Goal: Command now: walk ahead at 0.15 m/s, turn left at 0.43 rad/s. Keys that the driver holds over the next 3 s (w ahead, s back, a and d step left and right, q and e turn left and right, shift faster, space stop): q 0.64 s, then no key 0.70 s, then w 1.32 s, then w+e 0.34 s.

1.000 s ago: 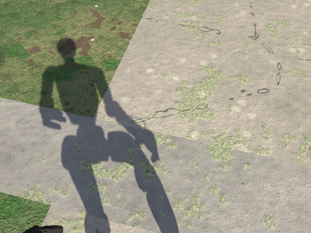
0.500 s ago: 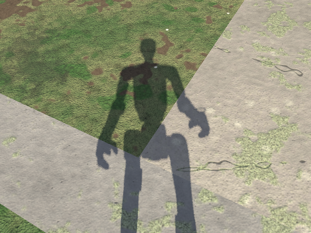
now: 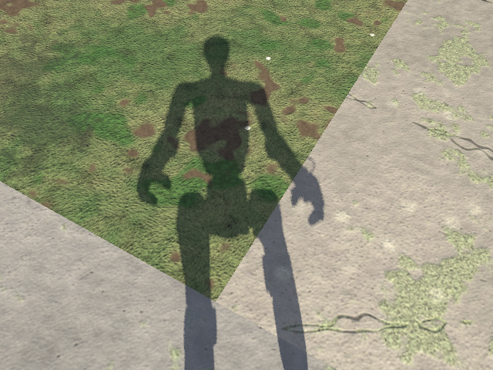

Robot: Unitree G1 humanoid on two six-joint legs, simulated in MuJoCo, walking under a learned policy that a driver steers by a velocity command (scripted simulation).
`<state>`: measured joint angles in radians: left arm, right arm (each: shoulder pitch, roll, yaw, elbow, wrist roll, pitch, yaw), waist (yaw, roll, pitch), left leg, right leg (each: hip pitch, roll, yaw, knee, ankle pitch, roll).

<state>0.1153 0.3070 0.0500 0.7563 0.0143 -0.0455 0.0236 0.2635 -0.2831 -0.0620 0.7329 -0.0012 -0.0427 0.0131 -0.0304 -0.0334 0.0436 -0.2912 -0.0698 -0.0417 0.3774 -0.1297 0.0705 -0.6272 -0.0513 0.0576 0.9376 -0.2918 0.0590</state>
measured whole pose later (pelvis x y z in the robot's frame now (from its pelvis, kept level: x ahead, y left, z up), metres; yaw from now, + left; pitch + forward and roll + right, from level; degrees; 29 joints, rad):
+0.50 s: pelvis +0.06 -0.02 +0.00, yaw +17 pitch +2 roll +0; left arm 0.13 0.27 0.06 0.73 0.01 0.01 0.04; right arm 0.19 -0.31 -0.08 0.64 0.02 0.07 -0.02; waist 0.02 0.02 0.05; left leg -0.49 0.03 -0.02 0.92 -0.39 -0.08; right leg -0.29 -0.06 -0.09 0.42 -0.17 0.00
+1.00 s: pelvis +0.05 +0.03 -0.01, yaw +28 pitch +1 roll +0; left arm 0.16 0.28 0.07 0.77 0.00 0.03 0.02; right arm 0.14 -0.24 -0.03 0.66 -0.01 0.01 -0.01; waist 0.00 -0.02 0.02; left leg -0.26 -0.08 -0.05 0.48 -0.23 0.07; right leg -0.33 -0.04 0.03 0.68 -0.36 0.07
